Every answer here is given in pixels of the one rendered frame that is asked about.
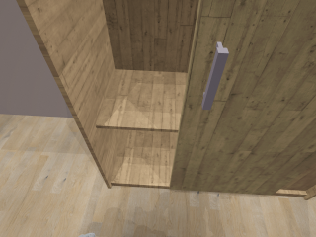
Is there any handle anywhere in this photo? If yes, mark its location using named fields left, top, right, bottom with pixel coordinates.
left=201, top=41, right=229, bottom=110

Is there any wardrobe door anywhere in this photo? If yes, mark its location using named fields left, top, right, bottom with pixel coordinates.
left=169, top=0, right=316, bottom=196
left=281, top=163, right=316, bottom=191

